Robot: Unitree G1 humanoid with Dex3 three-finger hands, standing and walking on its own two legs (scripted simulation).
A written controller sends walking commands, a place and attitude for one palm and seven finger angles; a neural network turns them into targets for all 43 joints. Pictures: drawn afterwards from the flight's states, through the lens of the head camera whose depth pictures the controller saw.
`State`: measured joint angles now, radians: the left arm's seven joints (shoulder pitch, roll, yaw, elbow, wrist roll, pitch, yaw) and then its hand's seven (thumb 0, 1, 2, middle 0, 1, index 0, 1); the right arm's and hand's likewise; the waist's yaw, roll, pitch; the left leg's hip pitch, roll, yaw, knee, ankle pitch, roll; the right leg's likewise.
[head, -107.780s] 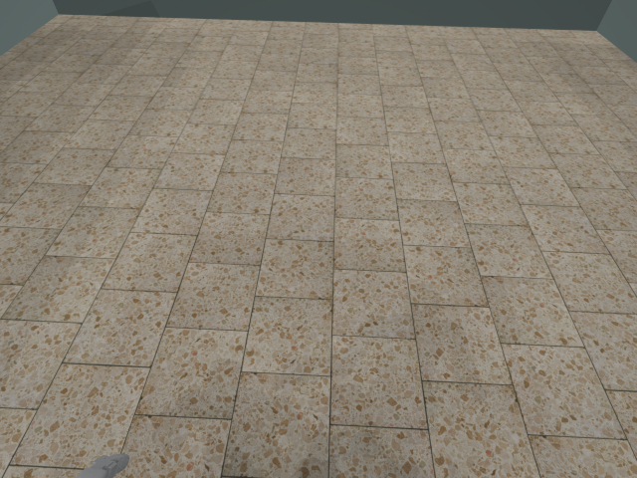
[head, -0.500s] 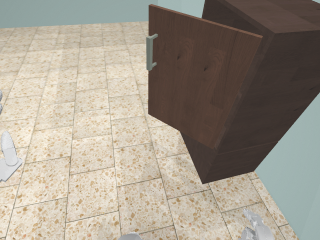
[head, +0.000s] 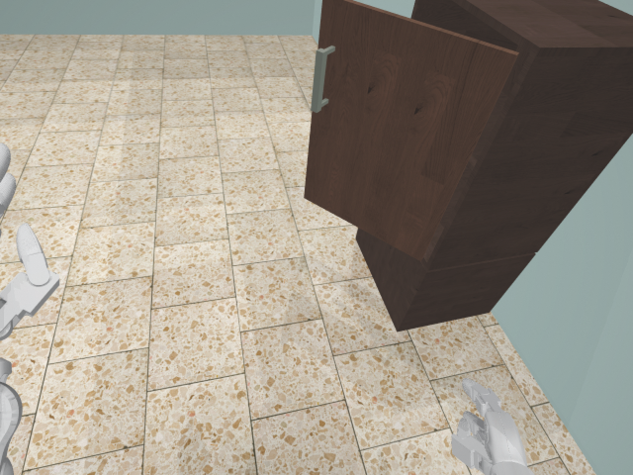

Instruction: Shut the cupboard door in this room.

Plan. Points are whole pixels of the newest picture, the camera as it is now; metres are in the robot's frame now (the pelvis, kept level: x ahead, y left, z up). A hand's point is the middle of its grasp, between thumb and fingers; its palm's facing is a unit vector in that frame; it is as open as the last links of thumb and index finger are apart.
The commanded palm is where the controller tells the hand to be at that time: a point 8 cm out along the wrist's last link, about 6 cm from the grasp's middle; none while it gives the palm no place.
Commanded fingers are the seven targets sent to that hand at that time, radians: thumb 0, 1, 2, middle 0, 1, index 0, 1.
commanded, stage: stop stepping back and stand still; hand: left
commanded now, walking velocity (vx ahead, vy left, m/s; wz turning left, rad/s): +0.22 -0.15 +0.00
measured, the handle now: (323, 79) +0.95 +0.09 +0.06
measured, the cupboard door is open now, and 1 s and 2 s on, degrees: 40 40 40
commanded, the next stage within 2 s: let the arm hang, fingers relaxed in 0.68 s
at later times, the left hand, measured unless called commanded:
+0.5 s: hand out of the picture +0.12 +0.31 +0.18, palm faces +0.45 -0.84 -0.29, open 7.4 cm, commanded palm +0.04 +0.35 +0.19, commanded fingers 0.00 0.90 0.90 -0.20 -0.30 -0.20 -0.30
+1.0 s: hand out of the picture +0.03 +0.23 -0.12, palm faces -0.02 -0.97 -0.24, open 7.4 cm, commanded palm none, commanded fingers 0.00 0.90 0.90 -0.20 -0.30 -0.20 -0.30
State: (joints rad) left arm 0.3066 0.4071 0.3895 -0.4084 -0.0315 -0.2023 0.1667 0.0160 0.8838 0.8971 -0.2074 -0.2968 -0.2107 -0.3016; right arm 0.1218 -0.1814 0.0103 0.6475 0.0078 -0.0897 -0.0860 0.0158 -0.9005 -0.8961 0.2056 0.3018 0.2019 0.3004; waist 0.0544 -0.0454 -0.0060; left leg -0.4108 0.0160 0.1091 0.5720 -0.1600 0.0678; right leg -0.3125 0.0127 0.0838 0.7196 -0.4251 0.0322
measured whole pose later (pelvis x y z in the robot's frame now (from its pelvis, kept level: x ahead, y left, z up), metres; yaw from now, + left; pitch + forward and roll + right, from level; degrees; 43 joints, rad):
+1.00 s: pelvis -0.11 +0.05 -0.01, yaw -3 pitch -1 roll +0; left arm 0.33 0.16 0.02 0.54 0.02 0.09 0.01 0.01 0.91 0.90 -0.19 -0.29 -0.19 -0.30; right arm 0.18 -0.25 0.02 0.77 -0.03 0.03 0.00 0.01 -0.90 -0.90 0.20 0.30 0.20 0.30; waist -0.02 0.04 -0.02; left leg -0.36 0.05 0.09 0.71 -0.32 0.00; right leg -0.30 -0.07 -0.12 0.73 -0.41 0.00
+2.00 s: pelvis -0.10 +0.08 +0.02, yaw -5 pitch -2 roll +0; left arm 0.35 0.10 0.00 1.16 0.02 0.00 0.04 0.01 0.90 0.90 -0.20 -0.29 -0.20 -0.30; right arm 0.34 -0.10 0.00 1.13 -0.02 0.01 -0.04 0.01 -0.91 -0.90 0.20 0.30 0.20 0.30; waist -0.01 -0.01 0.02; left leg -0.18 0.03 0.15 0.41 -0.20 0.03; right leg -0.13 -0.06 -0.08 0.41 -0.24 0.02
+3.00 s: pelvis -0.10 +0.09 +0.00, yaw +4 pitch +0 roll -1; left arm 0.22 0.21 0.08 0.98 0.02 0.06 0.04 0.01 0.90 0.90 -0.20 -0.29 -0.20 -0.30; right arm 0.26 -0.17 -0.05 0.98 -0.04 0.04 -0.01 0.01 -0.91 -0.90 0.20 0.30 0.20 0.30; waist -0.03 -0.02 0.08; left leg -0.40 -0.02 0.04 0.68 -0.30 0.06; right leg -0.34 -0.10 -0.11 0.89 -0.51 0.03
